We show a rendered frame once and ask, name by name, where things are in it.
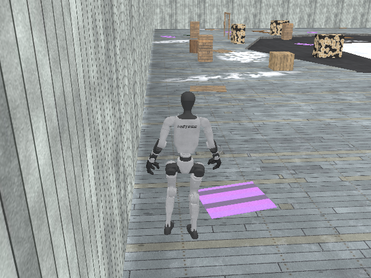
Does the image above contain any right robot upper arm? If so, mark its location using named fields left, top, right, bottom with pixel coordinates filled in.
left=199, top=117, right=215, bottom=149

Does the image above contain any right robot hand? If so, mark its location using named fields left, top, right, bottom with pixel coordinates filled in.
left=208, top=158, right=221, bottom=170

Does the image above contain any left robot thigh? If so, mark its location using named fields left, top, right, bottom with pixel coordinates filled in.
left=165, top=160, right=177, bottom=197

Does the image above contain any robot right forearm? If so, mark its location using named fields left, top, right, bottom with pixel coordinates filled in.
left=210, top=140, right=220, bottom=160

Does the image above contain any robot left forearm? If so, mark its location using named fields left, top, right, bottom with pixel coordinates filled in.
left=148, top=139, right=162, bottom=163

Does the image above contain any robot torso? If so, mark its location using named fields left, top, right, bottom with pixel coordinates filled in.
left=173, top=114, right=201, bottom=174

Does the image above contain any left robot hand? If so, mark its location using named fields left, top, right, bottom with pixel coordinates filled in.
left=146, top=160, right=159, bottom=175

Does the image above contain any left robot upper arm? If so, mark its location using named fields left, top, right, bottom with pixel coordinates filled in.
left=157, top=116, right=175, bottom=148

